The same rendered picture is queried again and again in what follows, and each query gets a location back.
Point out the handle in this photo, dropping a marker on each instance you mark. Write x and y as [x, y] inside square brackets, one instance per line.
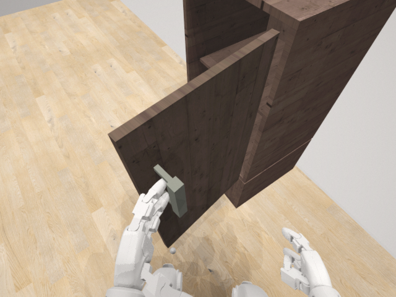
[176, 191]

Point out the left robot thigh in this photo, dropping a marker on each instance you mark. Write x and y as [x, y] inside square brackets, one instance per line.
[173, 275]

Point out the cupboard door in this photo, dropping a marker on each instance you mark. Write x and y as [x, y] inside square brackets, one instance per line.
[199, 133]

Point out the left robot hand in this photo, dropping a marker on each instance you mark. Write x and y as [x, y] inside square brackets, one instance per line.
[130, 269]

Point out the robot thigh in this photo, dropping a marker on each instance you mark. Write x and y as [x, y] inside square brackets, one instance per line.
[248, 290]
[173, 275]

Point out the right robot hand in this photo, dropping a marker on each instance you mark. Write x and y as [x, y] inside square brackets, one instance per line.
[309, 270]

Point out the right robot thigh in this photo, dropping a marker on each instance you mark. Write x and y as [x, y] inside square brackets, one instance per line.
[248, 290]

